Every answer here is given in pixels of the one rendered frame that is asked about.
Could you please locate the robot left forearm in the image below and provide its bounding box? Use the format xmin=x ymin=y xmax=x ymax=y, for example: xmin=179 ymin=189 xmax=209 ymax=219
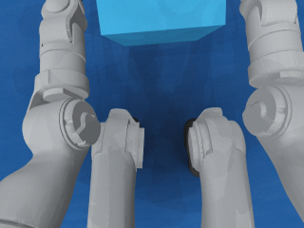
xmin=26 ymin=0 xmax=90 ymax=114

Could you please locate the robot right upper arm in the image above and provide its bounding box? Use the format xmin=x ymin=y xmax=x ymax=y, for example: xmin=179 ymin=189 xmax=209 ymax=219
xmin=242 ymin=84 xmax=304 ymax=222

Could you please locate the robot right foot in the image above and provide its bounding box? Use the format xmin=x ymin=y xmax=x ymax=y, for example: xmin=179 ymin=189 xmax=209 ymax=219
xmin=183 ymin=118 xmax=200 ymax=178

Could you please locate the carton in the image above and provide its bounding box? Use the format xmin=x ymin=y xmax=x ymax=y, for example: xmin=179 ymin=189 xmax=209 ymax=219
xmin=96 ymin=0 xmax=226 ymax=47

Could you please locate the robot left upper arm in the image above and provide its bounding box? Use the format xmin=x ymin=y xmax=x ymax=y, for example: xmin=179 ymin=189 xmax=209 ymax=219
xmin=0 ymin=98 xmax=101 ymax=228

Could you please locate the robot right forearm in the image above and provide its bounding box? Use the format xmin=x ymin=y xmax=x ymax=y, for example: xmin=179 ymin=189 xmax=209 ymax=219
xmin=239 ymin=0 xmax=304 ymax=88

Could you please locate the right robot thigh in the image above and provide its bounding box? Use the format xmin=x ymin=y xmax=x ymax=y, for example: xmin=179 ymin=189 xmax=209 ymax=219
xmin=188 ymin=116 xmax=256 ymax=228

